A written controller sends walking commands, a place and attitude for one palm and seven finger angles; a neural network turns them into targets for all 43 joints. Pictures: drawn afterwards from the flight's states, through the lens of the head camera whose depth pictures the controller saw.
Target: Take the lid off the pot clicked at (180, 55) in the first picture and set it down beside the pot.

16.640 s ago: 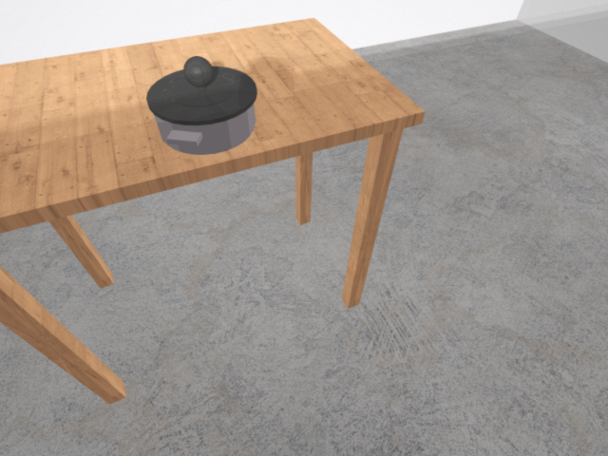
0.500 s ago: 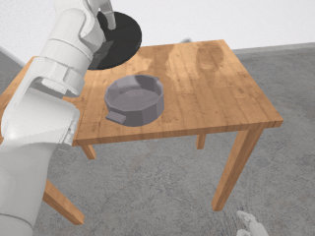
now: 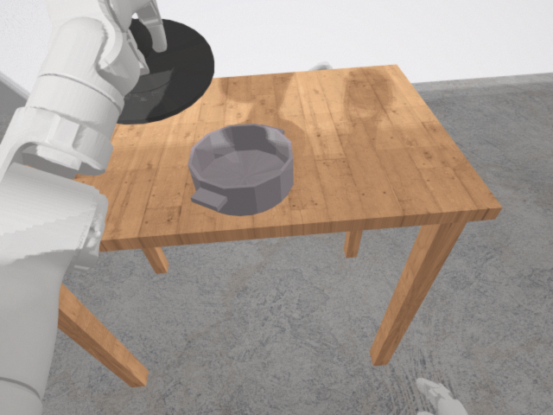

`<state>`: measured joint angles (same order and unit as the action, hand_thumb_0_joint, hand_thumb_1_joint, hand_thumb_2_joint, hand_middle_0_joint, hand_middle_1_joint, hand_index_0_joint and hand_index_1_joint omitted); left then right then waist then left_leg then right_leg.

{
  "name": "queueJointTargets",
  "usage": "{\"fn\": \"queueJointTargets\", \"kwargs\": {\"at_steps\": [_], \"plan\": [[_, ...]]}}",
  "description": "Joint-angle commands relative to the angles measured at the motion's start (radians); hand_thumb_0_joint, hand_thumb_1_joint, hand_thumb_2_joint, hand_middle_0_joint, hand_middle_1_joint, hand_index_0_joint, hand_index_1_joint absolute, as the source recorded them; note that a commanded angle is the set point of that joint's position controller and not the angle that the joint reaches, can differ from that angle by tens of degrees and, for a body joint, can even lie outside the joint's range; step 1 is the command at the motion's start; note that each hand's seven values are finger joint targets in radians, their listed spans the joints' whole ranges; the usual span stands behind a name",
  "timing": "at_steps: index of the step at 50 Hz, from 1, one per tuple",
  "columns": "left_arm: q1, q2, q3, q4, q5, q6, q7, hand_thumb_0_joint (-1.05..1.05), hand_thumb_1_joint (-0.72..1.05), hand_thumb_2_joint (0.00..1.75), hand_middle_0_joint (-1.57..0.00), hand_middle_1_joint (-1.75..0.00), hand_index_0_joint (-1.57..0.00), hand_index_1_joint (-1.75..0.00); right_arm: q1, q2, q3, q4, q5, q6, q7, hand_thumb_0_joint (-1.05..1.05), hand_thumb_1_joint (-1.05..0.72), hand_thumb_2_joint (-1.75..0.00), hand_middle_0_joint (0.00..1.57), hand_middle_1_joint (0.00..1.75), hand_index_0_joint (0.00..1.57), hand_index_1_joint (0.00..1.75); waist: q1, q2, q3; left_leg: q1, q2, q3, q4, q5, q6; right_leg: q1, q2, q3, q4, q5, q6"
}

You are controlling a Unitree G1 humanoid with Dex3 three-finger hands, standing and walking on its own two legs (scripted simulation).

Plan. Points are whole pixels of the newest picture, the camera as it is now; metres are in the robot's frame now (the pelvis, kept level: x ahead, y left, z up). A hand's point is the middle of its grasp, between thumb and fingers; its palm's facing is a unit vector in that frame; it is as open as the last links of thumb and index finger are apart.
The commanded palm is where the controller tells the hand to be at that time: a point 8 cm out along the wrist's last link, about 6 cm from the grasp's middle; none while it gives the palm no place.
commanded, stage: move the lid sideways beside the pot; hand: left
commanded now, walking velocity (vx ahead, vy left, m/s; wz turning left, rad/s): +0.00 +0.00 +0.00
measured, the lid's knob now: (131, 40) +0.48 +0.18 +0.33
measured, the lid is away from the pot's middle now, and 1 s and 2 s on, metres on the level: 0.11 0.23 0.24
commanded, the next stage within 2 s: lower the lid onto the table in 1.24 s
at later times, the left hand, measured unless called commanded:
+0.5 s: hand (90, 54) +0.46 +0.23 +0.32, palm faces -0.09 -0.11 -0.99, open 6.8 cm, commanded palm +0.43 +0.24 +0.38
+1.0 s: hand (44, 62) +0.44 +0.28 +0.32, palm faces -0.09 -0.10 -0.99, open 6.8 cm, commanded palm +0.42 +0.28 +0.38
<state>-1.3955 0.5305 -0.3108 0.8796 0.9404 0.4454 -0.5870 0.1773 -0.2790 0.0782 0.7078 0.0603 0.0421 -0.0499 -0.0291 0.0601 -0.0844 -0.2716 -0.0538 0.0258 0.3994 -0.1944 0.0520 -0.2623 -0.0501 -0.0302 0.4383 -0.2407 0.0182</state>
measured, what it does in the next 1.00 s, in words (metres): stands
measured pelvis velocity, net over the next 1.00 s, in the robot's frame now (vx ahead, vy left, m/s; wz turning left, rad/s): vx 0.01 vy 0.00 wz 0.01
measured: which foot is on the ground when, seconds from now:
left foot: down 0.00-1.00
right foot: down 0.00-1.00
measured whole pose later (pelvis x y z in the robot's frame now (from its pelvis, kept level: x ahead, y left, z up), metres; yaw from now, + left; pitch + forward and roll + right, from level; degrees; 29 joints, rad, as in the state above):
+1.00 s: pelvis +0.01 +0.00 +0.00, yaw +1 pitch +5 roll +0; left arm -1.31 0.77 -0.20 0.87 0.98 0.37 -0.61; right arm 0.17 -0.30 0.07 0.67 0.08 0.11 -0.05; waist -0.03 0.07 -0.06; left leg -0.30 -0.04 0.01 0.43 -0.22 0.05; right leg -0.26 -0.04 -0.05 0.42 -0.24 0.01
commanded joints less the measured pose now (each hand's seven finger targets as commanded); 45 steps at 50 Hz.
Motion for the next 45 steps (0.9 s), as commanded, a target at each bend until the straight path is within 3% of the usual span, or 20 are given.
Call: {"fn": "queueJointTargets", "kwargs": {"at_steps": [1, 6, 7, 11, 14, 15, 17, 19, 20, 22, 25, 27, 31, 33, 34, 36, 38, 39, 43, 45], "plan": [[-0.654, 0.265, 0.095, -0.196, 0.049, -0.023, 0.061, 0.00, 0.84, 0.77, -0.86, -1.07, -0.84, -1.06, -0.095, -0.121, -0.044, -0.134, 0.001, -0.051, -0.014, 0.00, -0.90, -0.90, 0.20, 0.30, 0.20, 0.30, -0.005, -0.070, -0.366, 0.213, -0.002, -0.051, -0.014, 0.286, 0.001, 0.056, 0.059, -0.001, -0.033, 0.218, -0.067], [-0.587, 0.330, 0.145, -0.170, 0.061, -0.029, 0.057, 0.00, 0.84, 0.77, -0.86, -1.07, -0.84, -1.06, -0.085, -0.129, -0.049, -0.138, 0.000, -0.048, -0.012, 0.00, -0.90, -0.90, 0.20, 0.30, 0.20, 0.30, 0.007, -0.081, -0.386, 0.202, -0.003, -0.046, 0.002, 0.331, 0.007, 0.084, 0.058, 0.005, -0.028, 0.257, -0.065], [-0.583, 0.297, 0.113, -0.162, 0.058, -0.028, 0.051, 0.00, 0.84, 0.77, -0.86, -1.07, -0.84, -1.06, -0.089, -0.126, -0.047, -0.140, 0.003, -0.044, -0.012, 0.00, -0.90, -0.90, 0.20, 0.30, 0.20, 0.30, 0.001, -0.076, -0.360, 0.198, -0.001, -0.046, 0.000, 0.334, 0.006, 0.067, 0.057, -0.001, -0.030, 0.253, -0.064], [-0.600, 0.306, 0.116, -0.243, 0.052, -0.036, 0.049, 0.00, 0.84, 0.77, -0.86, -1.07, -0.84, -1.06, -0.088, -0.127, -0.051, -0.151, 0.005, -0.046, -0.007, 0.00, -0.90, -0.90, 0.20, 0.30, 0.20, 0.30, 0.001, -0.044, -0.392, 0.237, 0.002, -0.053, 0.009, 0.375, 0.006, 0.064, 0.062, 0.000, -0.032, 0.255, -0.062], [-0.557, 0.337, 0.129, -0.171, 0.060, -0.031, 0.046, 0.00, 0.84, 0.77, -0.86, -1.07, -0.84, -1.06, -0.080, -0.137, -0.050, -0.140, 0.006, -0.034, -0.009, 0.00, -0.90, -0.90, 0.20, 0.30, 0.20, 0.30, -0.007, -0.064, -0.342, 0.201, 0.003, -0.046, 0.005, 0.321, 0.005, 0.050, 0.062, -0.003, -0.039, 0.236, -0.063], [-0.580, 0.305, 0.099, -0.183, 0.056, -0.035, 0.043, 0.00, 0.84, 0.77, -0.86, -1.07, -0.84, -1.06, -0.086, -0.132, -0.048, -0.143, 0.009, -0.033, -0.010, 0.00, -0.90, -0.90, 0.20, 0.30, 0.20, 0.30, -0.014, -0.064, -0.328, 0.202, 0.000, -0.047, 0.001, 0.305, 0.006, 0.041, 0.062, -0.007, -0.041, 0.226, -0.064], [-0.591, 0.369, 0.151, -0.255, 0.057, -0.045, 0.048, 0.00, 0.84, 0.77, -0.86, -1.07, -0.84, -1.06, -0.085, -0.134, -0.052, -0.151, 0.005, -0.038, -0.012, 0.00, -0.90, -0.90, 0.20, 0.30, 0.20, 0.30, 0.005, -0.031, -0.421, 0.245, 0.001, -0.053, 0.020, 0.398, 0.009, 0.079, 0.061, 0.004, -0.028, 0.276, -0.064], [-0.595, 0.366, 0.142, -0.246, 0.064, -0.045, 0.046, 0.00, 0.84, 0.77, -0.86, -1.07, -0.84, -1.06, -0.077, -0.134, -0.050, -0.148, 0.005, -0.036, -0.009, 0.00, -0.90, -0.90, 0.20, 0.30, 0.20, 0.30, -0.005, -0.029, -0.413, 0.245, 0.002, -0.052, 0.029, 0.423, 0.007, 0.070, 0.062, 0.002, -0.029, 0.289, -0.062], [-0.560, 0.362, 0.142, -0.171, 0.066, -0.038, 0.045, 0.00, 0.84, 0.77, -0.86, -1.07, -0.84, -1.06, -0.074, -0.135, -0.051, -0.139, 0.007, -0.028, -0.013, 0.00, -0.90, -0.90, 0.20, 0.30, 0.20, 0.30, -0.011, -0.057, -0.358, 0.219, 0.003, -0.048, 0.024, 0.369, 0.009, 0.048, 0.063, -0.003, -0.036, 0.259, -0.062], [-0.558, 0.417, 0.175, -0.181, 0.069, -0.046, 0.043, 0.00, 0.84, 0.77, -0.86, -1.07, -0.84, -1.06, -0.076, -0.141, -0.050, -0.144, 0.010, -0.020, -0.013, 0.00, -0.90, -0.90, 0.20, 0.30, 0.20, 0.30, 0.001, -0.059, -0.365, 0.195, 0.001, -0.048, 0.012, 0.336, 0.008, 0.072, 0.060, -0.002, -0.034, 0.252, -0.063], [-0.587, 0.355, 0.120, -0.236, 0.061, -0.055, 0.042, 0.00, 0.84, 0.77, -0.86, -1.07, -0.84, -1.06, -0.086, -0.132, -0.050, -0.153, 0.013, -0.022, -0.011, 0.00, -0.90, -0.90, 0.20, 0.30, 0.20, 0.30, -0.013, -0.023, -0.379, 0.236, 0.005, -0.051, 0.025, 0.386, 0.008, 0.051, 0.061, -0.003, -0.033, 0.261, -0.063], [-0.551, 0.448, 0.199, -0.246, 0.071, -0.055, 0.044, 0.00, 0.84, 0.77, -0.86, -1.07, -0.84, -1.06, -0.073, -0.141, -0.054, -0.152, 0.007, -0.018, -0.012, 0.00, -0.90, -0.90, 0.20, 0.30, 0.20, 0.30, 0.006, -0.025, -0.428, 0.246, 0.004, -0.051, 0.036, 0.434, 0.012, 0.086, 0.061, 0.003, -0.027, 0.299, -0.062], [-0.504, 0.418, 0.167, -0.197, 0.070, -0.051, 0.032, 0.00, 0.84, 0.77, -0.86, -1.07, -0.84, -1.06, -0.074, -0.141, -0.053, -0.153, 0.015, 0.001, -0.008, 0.00, -0.90, -0.90, 0.20, 0.30, 0.20, 0.30, -0.006, -0.051, -0.352, 0.211, 0.009, -0.045, 0.033, 0.401, 0.011, 0.060, 0.059, -0.006, -0.036, 0.284, -0.060], [-0.459, 0.422, 0.160, -0.245, 0.049, -0.056, 0.033, 0.00, 0.84, 0.77, -0.86, -1.07, -0.84, -1.06, -0.086, -0.153, -0.053, -0.166, 0.014, 0.004, -0.007, 0.00, -0.90, -0.90, 0.20, 0.30, 0.20, 0.30, 0.000, -0.004, -0.367, 0.231, 0.010, -0.051, 0.041, 0.439, 0.009, 0.063, 0.054, -0.005, -0.033, 0.300, -0.065], [-0.502, 0.468, 0.200, -0.245, 0.074, -0.058, 0.036, 0.00, 0.84, 0.77, -0.86, -1.07, -0.84, -1.06, -0.075, -0.145, -0.052, -0.157, 0.012, 0.005, -0.007, 0.00, -0.90, -0.90, 0.20, 0.30, 0.20, 0.30, 0.000, -0.032, -0.395, 0.224, 0.008, -0.047, 0.042, 0.433, 0.011, 0.083, 0.058, -0.002, -0.029, 0.302, -0.060], [-0.517, 0.419, 0.146, -0.213, 0.071, -0.057, 0.028, 0.00, 0.84, 0.77, -0.86, -1.07, -0.84, -1.06, -0.084, -0.142, -0.048, -0.157, 0.020, 0.015, -0.010, 0.00, -0.90, -0.90, 0.20, 0.30, 0.20, 0.30, -0.016, -0.027, -0.339, 0.212, 0.010, -0.046, 0.031, 0.390, 0.010, 0.046, 0.059, -0.011, -0.039, 0.268, -0.060], [-0.483, 0.450, 0.168, -0.263, 0.051, -0.066, 0.033, 0.00, 0.84, 0.77, -0.86, -1.07, -0.84, -1.06, -0.085, -0.155, -0.052, -0.163, 0.016, 0.010, -0.013, 0.00, -0.90, -0.90, 0.20, 0.30, 0.20, 0.30, -0.008, 0.005, -0.372, 0.247, 0.014, -0.054, 0.043, 0.439, 0.009, 0.053, 0.055, -0.007, -0.036, 0.284, -0.065], [-0.541, 0.493, 0.205, -0.299, 0.072, -0.072, 0.039, 0.00, 0.84, 0.77, -0.86, -1.07, -0.84, -1.06, -0.075, -0.144, -0.052, -0.162, 0.015, 0.007, -0.010, 0.00, -0.90, -0.90, 0.20, 0.30, 0.20, 0.30, -0.003, 0.006, -0.426, 0.256, 0.009, -0.054, 0.041, 0.429, 0.009, 0.077, 0.061, -0.001, -0.032, 0.276, -0.060], [-0.461, 0.431, 0.150, -0.247, 0.048, -0.071, 0.032, 0.00, 0.84, 0.77, -0.86, -1.07, -0.84, -1.06, -0.073, -0.155, -0.056, -0.157, 0.020, 0.013, -0.011, 0.00, -0.90, -0.90, 0.20, 0.30, 0.20, 0.30, -0.016, 0.032, -0.351, 0.261, 0.016, -0.061, 0.049, 0.459, 0.004, 0.024, 0.060, -0.012, -0.043, 0.268, -0.066], [-0.461, 0.509, 0.219, -0.185, 0.081, -0.071, 0.037, 0.00, 0.84, 0.77, -0.86, -1.07, -0.84, -1.06, -0.065, -0.153, -0.051, -0.149, 0.016, 0.022, -0.014, 0.00, -0.90, -0.90, 0.20, 0.30, 0.20, 0.30, -0.008, -0.026, -0.342, 0.214, 0.014, -0.055, 0.036, 0.397, 0.008, 0.047, 0.064, -0.016, -0.039, 0.251, -0.066]]}}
